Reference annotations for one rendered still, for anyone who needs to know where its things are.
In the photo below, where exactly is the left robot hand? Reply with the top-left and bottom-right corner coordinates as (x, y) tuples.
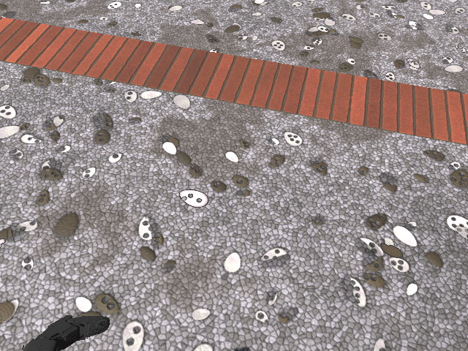
(22, 315), (110, 351)

